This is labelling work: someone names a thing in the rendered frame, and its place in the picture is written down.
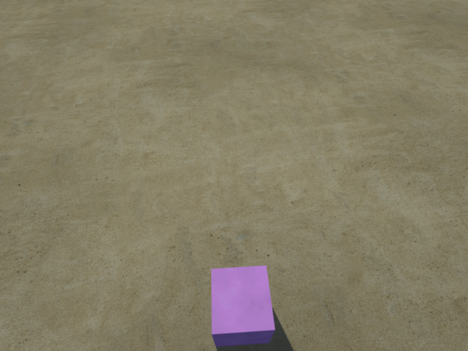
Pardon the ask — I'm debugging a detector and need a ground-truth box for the carton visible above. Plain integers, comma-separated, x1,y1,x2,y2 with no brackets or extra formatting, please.
211,265,275,347

